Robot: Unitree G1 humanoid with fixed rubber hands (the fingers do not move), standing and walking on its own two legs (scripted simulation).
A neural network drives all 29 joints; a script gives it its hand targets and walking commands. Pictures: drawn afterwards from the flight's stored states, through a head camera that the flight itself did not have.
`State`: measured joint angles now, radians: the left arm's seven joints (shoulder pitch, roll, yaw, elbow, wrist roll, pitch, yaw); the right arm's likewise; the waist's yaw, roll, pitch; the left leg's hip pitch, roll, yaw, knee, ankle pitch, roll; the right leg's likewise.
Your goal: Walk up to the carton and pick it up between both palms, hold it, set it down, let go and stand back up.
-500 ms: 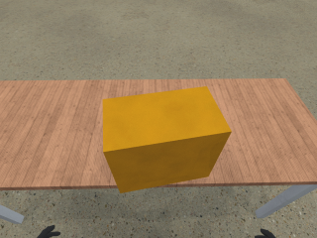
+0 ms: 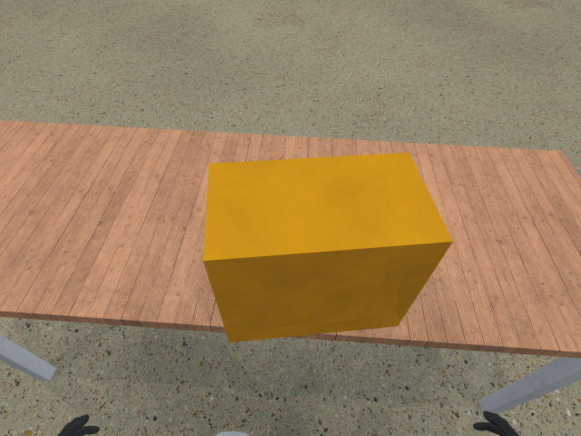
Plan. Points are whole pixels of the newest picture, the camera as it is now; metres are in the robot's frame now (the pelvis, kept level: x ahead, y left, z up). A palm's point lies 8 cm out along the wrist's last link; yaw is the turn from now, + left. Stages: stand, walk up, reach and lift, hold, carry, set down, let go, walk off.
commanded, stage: walk up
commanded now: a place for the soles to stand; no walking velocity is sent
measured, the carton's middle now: (313, 253) +0.37 -0.03 +0.01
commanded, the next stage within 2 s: reach and lift in 0.92 s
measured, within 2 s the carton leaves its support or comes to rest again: neither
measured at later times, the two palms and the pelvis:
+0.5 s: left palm out of the picture +0.07 +0.31 -0.09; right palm out of the picture +0.14 -0.30 -0.10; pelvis +0.01 -0.01 +0.01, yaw +2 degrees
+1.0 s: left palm out of the picture +0.11 +0.30 -0.09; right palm out of the picture +0.13 -0.31 -0.09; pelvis +0.00 -0.01 +0.01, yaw +0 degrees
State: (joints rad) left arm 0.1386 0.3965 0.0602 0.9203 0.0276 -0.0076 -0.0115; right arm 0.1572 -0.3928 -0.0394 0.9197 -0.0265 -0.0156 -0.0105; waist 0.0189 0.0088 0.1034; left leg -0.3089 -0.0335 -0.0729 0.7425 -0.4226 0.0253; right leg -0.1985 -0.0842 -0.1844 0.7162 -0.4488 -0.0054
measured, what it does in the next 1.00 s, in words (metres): stands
